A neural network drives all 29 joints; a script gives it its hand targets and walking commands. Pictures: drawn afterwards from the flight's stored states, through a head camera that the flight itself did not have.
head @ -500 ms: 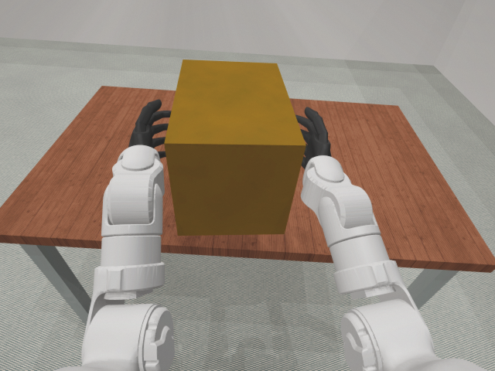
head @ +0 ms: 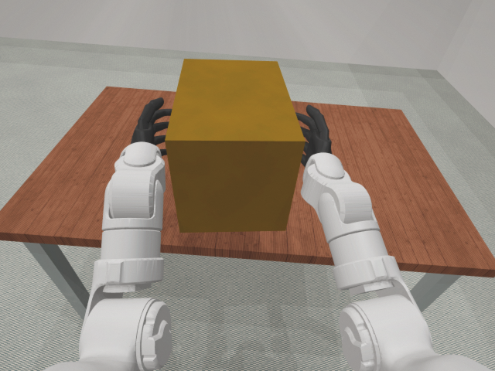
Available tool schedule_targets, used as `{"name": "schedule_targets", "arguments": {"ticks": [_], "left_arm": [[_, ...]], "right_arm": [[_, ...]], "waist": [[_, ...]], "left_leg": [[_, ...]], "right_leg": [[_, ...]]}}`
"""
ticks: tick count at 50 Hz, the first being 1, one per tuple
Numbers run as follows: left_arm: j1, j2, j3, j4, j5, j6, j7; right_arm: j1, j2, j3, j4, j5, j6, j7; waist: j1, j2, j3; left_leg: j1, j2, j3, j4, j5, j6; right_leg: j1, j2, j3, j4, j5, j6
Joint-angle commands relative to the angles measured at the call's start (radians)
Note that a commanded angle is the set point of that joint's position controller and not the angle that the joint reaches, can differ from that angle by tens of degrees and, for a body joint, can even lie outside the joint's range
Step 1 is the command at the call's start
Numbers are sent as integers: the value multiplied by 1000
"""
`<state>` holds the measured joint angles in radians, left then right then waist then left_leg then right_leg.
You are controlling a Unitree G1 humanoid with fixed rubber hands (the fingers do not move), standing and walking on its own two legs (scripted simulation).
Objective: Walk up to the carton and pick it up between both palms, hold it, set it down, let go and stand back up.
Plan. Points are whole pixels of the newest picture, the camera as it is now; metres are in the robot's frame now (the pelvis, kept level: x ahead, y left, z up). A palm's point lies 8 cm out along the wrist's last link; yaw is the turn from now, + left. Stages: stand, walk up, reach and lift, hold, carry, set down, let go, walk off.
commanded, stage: hold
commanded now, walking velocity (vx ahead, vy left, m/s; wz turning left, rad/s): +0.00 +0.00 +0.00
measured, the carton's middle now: (232, 140) +0.42 +0.01 +0.18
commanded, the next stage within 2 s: none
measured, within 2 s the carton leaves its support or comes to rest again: neither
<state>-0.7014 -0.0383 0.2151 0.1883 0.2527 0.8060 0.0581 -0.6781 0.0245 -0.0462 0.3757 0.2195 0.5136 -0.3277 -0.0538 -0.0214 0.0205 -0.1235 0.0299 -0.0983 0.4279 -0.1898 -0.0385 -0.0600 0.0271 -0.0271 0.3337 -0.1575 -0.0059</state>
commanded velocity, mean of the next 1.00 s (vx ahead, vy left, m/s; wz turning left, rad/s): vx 0.00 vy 0.00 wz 0.00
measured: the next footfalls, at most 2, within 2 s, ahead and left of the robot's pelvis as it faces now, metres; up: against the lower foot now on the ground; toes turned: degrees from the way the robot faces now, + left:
none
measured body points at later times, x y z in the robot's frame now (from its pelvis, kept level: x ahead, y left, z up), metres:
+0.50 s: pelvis +0.01 +0.01 +0.00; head -0.03 +0.02 +0.45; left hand +0.38 +0.13 +0.20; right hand +0.38 -0.13 +0.19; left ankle +0.04 +0.14 -0.74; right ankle +0.02 -0.12 -0.74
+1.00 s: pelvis +0.00 +0.00 +0.00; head -0.04 +0.01 +0.45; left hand +0.38 +0.13 +0.20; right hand +0.37 -0.13 +0.19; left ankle +0.04 +0.14 -0.74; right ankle +0.02 -0.12 -0.74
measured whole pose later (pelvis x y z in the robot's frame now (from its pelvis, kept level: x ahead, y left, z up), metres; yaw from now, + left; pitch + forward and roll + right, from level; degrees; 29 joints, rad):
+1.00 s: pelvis +0.00 +0.00 +0.00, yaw +0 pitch -8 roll -2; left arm -0.65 -0.06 0.20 0.09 0.26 0.84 0.05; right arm -0.63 0.02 -0.01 0.29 0.24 0.53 -0.34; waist -0.07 -0.01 0.04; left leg -0.10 0.03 -0.11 0.43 -0.20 -0.04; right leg -0.04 0.03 -0.03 0.34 -0.17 -0.01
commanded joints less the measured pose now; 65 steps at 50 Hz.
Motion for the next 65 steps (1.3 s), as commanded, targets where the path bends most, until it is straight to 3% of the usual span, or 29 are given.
{"name": "schedule_targets", "arguments": {"ticks": [1,2,4,5,7,8,12,16,18,22,25,26,29,30,32,33,39,44,45,49,51,56,57,59,60,61,62,63,65], "left_arm": [[-808,-677,-518,-208,-188,-96,-156],[-789,-667,-501,-210,-171,-93,-154],[-785,-692,-570,-302,-223,-105,-146],[-783,-669,-534,-259,-200,-97,-146],[-764,-682,-565,-310,-200,-89,-147],[-761,-677,-568,-288,-213,-89,-151],[-754,-672,-525,-282,-165,-74,-157],[-786,-671,-569,-328,-204,-83,-149],[-768,-702,-616,-408,-233,-98,-133],[-711,-637,-535,-323,-190,-77,-143],[-719,-624,-473,-221,-146,-61,-163],[-695,-605,-454,-240,-121,-53,-169],[-739,-667,-566,-345,-199,-73,-163],[-719,-673,-589,-412,-205,-81,-152],[-749,-710,-651,-437,-244,-83,-134],[-715,-675,-622,-409,-224,-75,-134],[-685,-582,-459,-262,-113,-42,-180],[-809,-666,-597,-396,-225,-88,-168],[-813,-674,-610,-396,-240,-96,-162],[-750,-637,-511,-242,-165,-80,-162],[-730,-602,-453,-180,-138,-72,-174],[-776,-636,-474,-217,-170,-82,-188],[-855,-657,-505,-247,-183,-96,-174],[-805,-641,-503,-217,-180,-97,-167],[-810,-658,-519,-228,-198,-100,-166],[-781,-662,-492,-190,-184,-96,-163],[-825,-646,-495,-263,-191,-107,-160],[-777,-634,-472,-213,-164,-99,-159],[-754,-645,-490,-223,-172,-93,-167]], "right_arm": [[-1050,578,420,-368,130,-103,147],[-1045,575,441,-350,126,-95,147],[-1035,593,484,-454,166,-103,136],[-1054,602,497,-437,171,-99,135],[-1009,579,492,-457,171,-89,134],[-992,574,474,-441,169,-84,131],[-974,562,482,-380,166,-69,140],[-1043,572,493,-519,172,-92,139],[-1023,595,527,-567,192,-105,138],[-980,576,520,-514,172,-72,134],[-1007,567,482,-391,139,-66,142],[-958,559,481,-370,140,-60,143],[-998,578,533,-523,185,-87,134],[-992,589,554,-574,207,-92,129],[-1000,575,537,-606,216,-92,129],[-986,567,548,-603,219,-85,123],[-917,511,439,-337,121,-52,139],[-1033,608,512,-533,173,-96,132],[-1008,602,503,-519,168,-98,129],[-1040,566,482,-448,139,-88,135],[-1021,564,462,-385,116,-79,140],[-1037,595,446,-380,122,-95,140],[-1086,605,449,-406,126,-102,145],[-1095,615,474,-456,144,-102,137],[-1079,607,465,-443,134,-102,136],[-1108,599,468,-463,144,-109,137],[-1078,612,476,-439,144,-108,138],[-1059,601,474,-409,147,-101,141],[-1031,595,469,-410,139,-101,135]], "waist": [[-40,103,-610],[-19,89,-584],[-45,102,-681],[-17,73,-645],[-43,94,-658],[-64,88,-613],[-35,89,-550],[-31,91,-616],[-28,102,-705],[-10,34,-592],[-8,18,-503],[-3,29,-487],[-24,70,-674],[-12,75,-712],[-56,131,-722],[-30,114,-717],[-31,56,-459],[-43,91,-682],[-60,117,-704],[-4,85,-565],[-1,31,-513],[-23,33,-563],[-30,75,-618],[-7,62,-643],[-25,72,-666],[-1,62,-637],[-3,51,-655],[7,62,-595],[-24,61,-602]], "left_leg": [[159,-72,70,-58,221,3],[162,-71,69,-62,251,9],[208,-72,57,-18,366,-5],[191,-79,70,-28,340,6],[222,-71,53,-17,400,-8],[205,-70,51,-24,356,-11],[208,-66,56,-49,322,-10],[209,-71,53,-27,364,-11],[258,-60,43,4,483,-25],[207,-75,57,-34,363,8],[161,-71,78,-77,226,29],[168,-71,77,-83,244,26],[219,-76,63,-18,407,-3],[253,-75,56,-2,483,-12],[295,-63,38,23,536,-39],[282,-69,48,22,514,-27],[162,-67,75,-92,200,20],[210,-78,61,-23,366,-4],[219,-78,62,-12,368,-12],[184,-68,69,-53,264,14],[151,-75,84,-78,200,34],[141,-78,84,-67,225,29],[152,-76,77,-59,236,17],[163,-79,76,-52,253,24],[173,-72,74,-47,268,16],[179,-74,81,-48,273,23],[179,-76,77,-44,287,19],[164,-78,78,-51,275,23],[179,-81,80,-43,291,22]], "right_leg": [[146,40,-3,-49,121,32],[148,44,-9,-45,148,36],[179,49,-3,-25,279,42],[181,50,-4,-39,243,47],[179,52,-8,-25,310,44],[152,53,-7,-35,256,42],[161,55,-17,-45,182,37],[148,55,-18,-33,239,38],[165,62,-16,-16,320,41],[165,49,-4,-31,306,50],[139,41,-8,-60,151,51],[160,42,-10,-45,183,47],[205,57,-14,-20,308,43],[215,65,-18,-5,383,48],[150,71,-13,-16,358,40],[172,65,-10,-15,383,41],[147,38,-13,-54,118,41],[185,49,-13,-19,297,48],[179,44,-8,-23,300,46],[127,42,-13,-37,195,46],[145,35,-9,-51,157,54],[176,38,-12,-44,182,53],[171,37,-12,-34,170,45],[166,38,-8,-40,193,53],[172,41,-8,-36,212,51],[155,45,-11,-38,210,50],[177,42,-15,-33,227,51],[149,40,-9,-36,218,55],[169,32,-8,-38,266,55]]}}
